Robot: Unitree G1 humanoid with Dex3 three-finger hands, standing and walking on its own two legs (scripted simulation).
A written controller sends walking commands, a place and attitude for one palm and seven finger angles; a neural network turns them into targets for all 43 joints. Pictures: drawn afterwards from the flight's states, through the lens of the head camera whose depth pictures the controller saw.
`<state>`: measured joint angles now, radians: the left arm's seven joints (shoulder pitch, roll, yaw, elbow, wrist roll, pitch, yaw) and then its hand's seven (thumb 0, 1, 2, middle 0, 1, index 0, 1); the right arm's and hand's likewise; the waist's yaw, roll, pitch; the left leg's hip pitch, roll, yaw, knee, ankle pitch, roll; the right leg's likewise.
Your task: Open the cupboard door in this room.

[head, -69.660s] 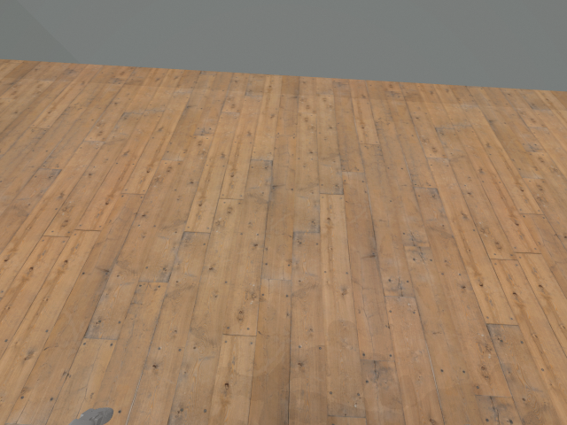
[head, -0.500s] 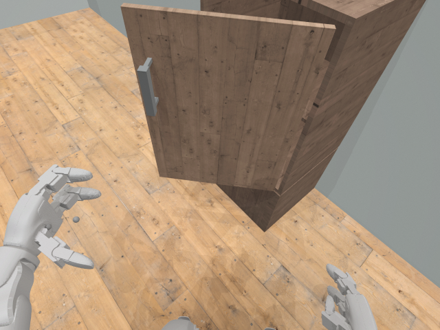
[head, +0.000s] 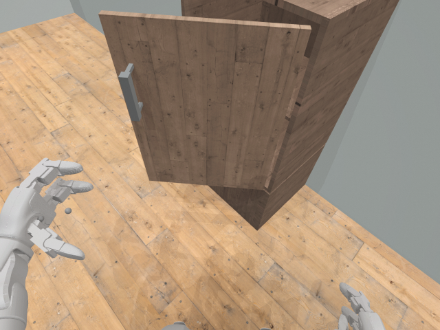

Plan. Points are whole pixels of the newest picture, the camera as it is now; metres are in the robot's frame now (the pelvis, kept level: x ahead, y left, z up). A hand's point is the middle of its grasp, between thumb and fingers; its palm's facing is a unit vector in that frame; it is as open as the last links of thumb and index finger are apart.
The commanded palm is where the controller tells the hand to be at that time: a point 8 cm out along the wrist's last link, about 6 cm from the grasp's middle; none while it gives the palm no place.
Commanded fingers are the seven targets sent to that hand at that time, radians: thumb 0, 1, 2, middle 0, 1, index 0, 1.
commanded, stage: raise the hand with hooked fingers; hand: left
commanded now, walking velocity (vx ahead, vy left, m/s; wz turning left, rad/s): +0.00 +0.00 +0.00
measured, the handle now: (133, 93) +0.62 +0.25 +0.06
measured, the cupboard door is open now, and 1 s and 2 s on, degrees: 42 42 42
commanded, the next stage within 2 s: move the hooked fingers beside the handle in 0.18 s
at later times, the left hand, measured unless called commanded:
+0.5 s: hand (73, 197) +0.31 +0.27 +0.07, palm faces -0.01 -1.00 -0.01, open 14.0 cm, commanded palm +0.30 +0.32 +0.08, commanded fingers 0.00 -0.50 0.30 -0.30 -1.20 -0.30 -1.20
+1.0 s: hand (86, 158) +0.40 +0.28 +0.07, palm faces -0.03 -1.00 +0.00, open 14.0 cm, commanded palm +0.38 +0.33 +0.07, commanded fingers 0.00 -0.50 0.30 -0.30 -1.20 -0.30 -1.20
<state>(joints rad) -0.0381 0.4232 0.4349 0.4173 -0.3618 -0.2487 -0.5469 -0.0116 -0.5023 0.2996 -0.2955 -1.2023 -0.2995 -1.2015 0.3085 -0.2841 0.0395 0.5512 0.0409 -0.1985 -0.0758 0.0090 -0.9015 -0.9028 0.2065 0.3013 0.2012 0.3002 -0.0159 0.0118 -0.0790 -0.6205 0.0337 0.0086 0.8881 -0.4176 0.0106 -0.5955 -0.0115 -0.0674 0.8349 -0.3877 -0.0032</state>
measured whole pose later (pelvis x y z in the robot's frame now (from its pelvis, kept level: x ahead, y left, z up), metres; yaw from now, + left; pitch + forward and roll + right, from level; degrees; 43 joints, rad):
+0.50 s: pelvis +0.00 -0.01 +0.00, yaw +1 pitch +9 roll -2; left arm -0.22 0.46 0.43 0.58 -0.33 -0.26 -0.56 -0.01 -0.50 0.30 -0.30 -1.20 -0.30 -1.20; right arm 0.27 -0.28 0.06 0.57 0.04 -0.19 -0.10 0.01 -0.90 -0.90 0.21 0.30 0.20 0.30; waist -0.01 0.01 -0.07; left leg -0.66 0.03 -0.01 0.91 -0.42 0.00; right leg -0.63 -0.01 -0.09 0.86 -0.40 -0.01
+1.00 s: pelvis +0.00 +0.00 -0.01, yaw -1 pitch +14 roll -2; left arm -0.53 0.58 0.49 0.93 -0.26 -0.31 -0.58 -0.01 -0.50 0.30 -0.30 -1.20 -0.30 -1.20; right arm 0.36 -0.29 0.04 0.60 0.03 -0.08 -0.07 0.01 -0.90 -0.90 0.21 0.30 0.20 0.30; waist -0.07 0.00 -0.09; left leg -0.76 0.04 0.01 0.95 -0.43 0.01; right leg -0.74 0.00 -0.06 0.89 -0.39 0.00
